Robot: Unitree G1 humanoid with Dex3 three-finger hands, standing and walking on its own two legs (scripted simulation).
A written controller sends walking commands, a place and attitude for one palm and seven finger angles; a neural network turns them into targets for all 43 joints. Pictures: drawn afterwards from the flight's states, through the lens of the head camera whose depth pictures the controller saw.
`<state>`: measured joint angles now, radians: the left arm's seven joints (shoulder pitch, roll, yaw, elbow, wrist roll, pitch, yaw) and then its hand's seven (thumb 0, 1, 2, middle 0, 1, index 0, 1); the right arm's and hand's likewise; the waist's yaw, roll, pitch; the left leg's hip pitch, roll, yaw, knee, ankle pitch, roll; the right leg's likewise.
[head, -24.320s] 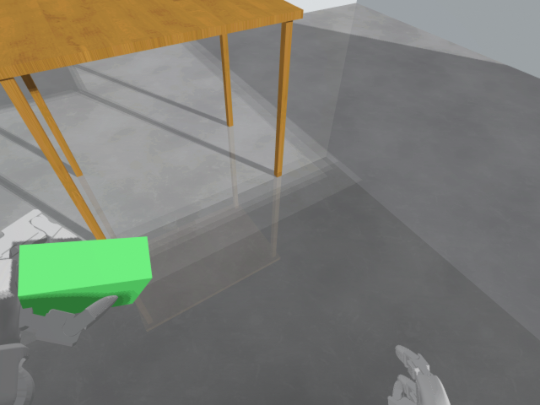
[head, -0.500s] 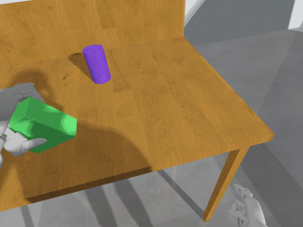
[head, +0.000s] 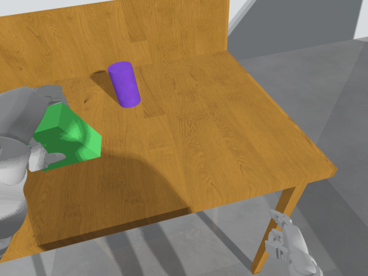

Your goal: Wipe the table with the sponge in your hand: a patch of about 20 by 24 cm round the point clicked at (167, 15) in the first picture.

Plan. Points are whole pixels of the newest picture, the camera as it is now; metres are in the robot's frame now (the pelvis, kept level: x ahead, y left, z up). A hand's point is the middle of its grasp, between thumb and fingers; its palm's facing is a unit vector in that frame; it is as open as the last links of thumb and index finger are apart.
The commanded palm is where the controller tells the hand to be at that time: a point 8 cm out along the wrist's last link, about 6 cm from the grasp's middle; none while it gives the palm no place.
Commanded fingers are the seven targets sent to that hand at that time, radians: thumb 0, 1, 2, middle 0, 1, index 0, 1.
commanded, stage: turn the palm down, sponge in hand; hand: left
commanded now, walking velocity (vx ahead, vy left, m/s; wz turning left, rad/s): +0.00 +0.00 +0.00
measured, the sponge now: (59, 145) +0.25 +0.28 +0.20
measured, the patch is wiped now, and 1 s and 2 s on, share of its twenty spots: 0.05 0.05 0.05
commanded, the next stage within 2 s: move the sponge above the wiping area in 0.68 s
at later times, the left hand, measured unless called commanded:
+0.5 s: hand (59, 135) +0.24 +0.24 +0.25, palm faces +0.31 -0.02 -0.95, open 9.2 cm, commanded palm +0.18 +0.24 +0.31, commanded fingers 0.00 0.10 1.30 -1.20 -1.60 -1.20 -1.60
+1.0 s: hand (49, 143) +0.23 +0.26 +0.24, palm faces +0.32 -0.06 -0.94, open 9.2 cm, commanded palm +0.18 +0.24 +0.30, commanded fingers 0.00 0.10 1.30 -1.20 -1.60 -1.20 -1.60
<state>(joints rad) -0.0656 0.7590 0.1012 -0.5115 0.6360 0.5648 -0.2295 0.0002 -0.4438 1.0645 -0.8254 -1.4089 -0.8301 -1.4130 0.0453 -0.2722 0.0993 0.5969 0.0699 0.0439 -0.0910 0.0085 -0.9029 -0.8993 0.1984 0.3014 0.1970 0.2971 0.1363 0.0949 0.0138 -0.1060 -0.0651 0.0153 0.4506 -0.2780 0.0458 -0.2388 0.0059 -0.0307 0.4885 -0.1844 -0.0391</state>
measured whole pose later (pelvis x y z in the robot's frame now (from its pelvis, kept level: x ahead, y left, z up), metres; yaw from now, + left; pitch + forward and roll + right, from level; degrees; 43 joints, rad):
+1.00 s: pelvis -0.04 -0.03 -0.01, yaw -1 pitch -6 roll +2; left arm -0.17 0.70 0.02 -0.30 0.74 0.58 -0.15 0.00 -0.44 1.06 -0.83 -1.41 -0.83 -1.41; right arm -0.02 -0.30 0.07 0.65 0.07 0.07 -0.11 0.01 -0.90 -0.90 0.20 0.30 0.20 0.30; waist 0.13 0.10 0.02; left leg -0.16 -0.04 0.02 0.54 -0.27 0.00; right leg -0.29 0.03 -0.03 0.56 -0.17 -0.08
